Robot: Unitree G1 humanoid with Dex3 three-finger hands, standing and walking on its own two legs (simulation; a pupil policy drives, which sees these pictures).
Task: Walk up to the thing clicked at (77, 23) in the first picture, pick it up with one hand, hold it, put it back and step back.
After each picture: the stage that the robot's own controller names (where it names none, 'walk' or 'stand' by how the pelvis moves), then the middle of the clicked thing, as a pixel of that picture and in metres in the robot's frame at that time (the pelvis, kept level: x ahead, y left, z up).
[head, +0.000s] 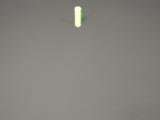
stand; (78, 17) +1.83 +0.09 -0.66
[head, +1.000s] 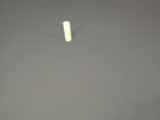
walk; (67, 31) +1.67 +0.32 -0.64
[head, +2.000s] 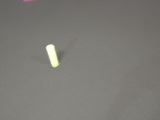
walk; (52, 56) +1.10 +0.41 -0.65
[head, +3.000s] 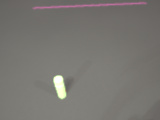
walk; (60, 87) +0.72 +0.26 -0.64
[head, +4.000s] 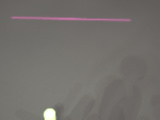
walk; out of the picture +0.46 +0.19 -0.63
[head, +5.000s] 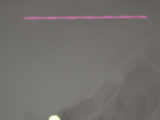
stand; out of the picture +0.40 +0.20 -0.65
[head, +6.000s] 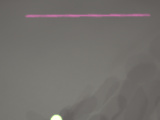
stand; out of the picture +0.40 +0.19 -0.66
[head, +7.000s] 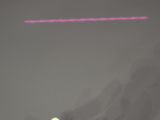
stand; out of the picture +0.40 +0.21 -0.66
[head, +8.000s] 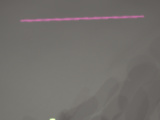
stand; out of the picture +0.39 +0.22 -0.66
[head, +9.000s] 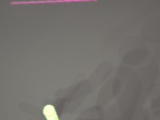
go down; (51, 115) +0.40 +0.22 -0.64
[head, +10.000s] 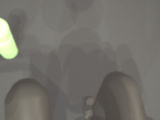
go down; (3, 42) +0.47 +0.26 -0.23
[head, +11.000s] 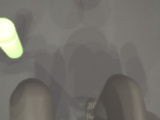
close in; (9, 42) +0.47 +0.25 -0.24
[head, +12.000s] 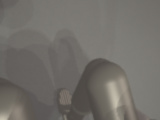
close in; out of the picture +0.46 +0.29 -0.17
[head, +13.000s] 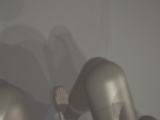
lift; out of the picture +0.44 +0.29 -0.17
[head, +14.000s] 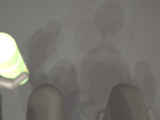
lift; (10, 65) +0.35 +0.24 -0.02
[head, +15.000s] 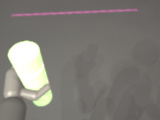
hold; (35, 79) +0.33 +0.16 +0.09
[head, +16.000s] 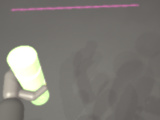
hold; (32, 80) +0.34 +0.18 +0.05
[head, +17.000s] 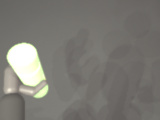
crouch; (32, 75) +0.36 +0.17 +0.00
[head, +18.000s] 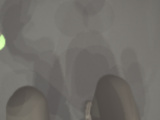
lower; out of the picture +0.50 +0.25 -0.04
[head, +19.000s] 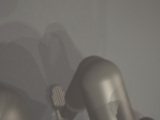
lower; out of the picture +0.46 +0.30 -0.17
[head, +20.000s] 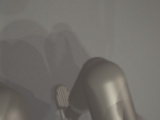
lower; out of the picture +0.46 +0.30 -0.17
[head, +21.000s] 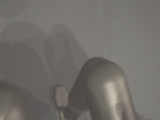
lower; out of the picture +0.46 +0.31 -0.17
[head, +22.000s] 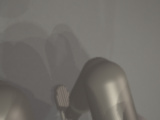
lower; out of the picture +0.45 +0.30 -0.17
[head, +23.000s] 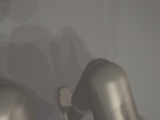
draw back; out of the picture +0.45 +0.27 -0.16
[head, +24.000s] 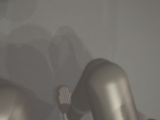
rise; out of the picture +0.45 +0.27 -0.17
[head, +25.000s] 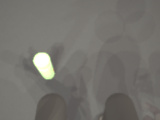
walk; (45, 67) +0.46 +0.20 -0.37
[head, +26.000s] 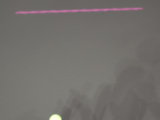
stand; out of the picture +0.39 +0.17 -0.60
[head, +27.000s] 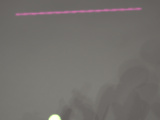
stand; out of the picture +0.39 +0.18 -0.60
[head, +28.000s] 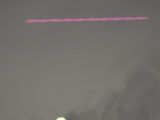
stand; out of the picture +0.40 +0.17 -0.64
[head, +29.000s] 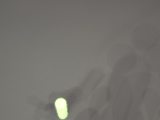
walk; (61, 109) +0.44 +0.13 -0.63
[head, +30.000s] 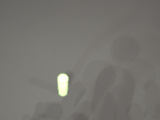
walk; (63, 85) +0.61 +0.12 -0.64
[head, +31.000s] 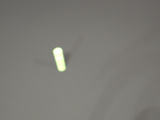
walk; (59, 60) +0.91 +0.30 -0.62
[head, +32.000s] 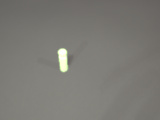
stand; (63, 60) +1.00 +0.20 -0.64
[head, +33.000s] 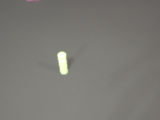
stand; (63, 63) +1.01 +0.21 -0.66
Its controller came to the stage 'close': yes
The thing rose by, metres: 0.68
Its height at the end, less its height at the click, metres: +0.00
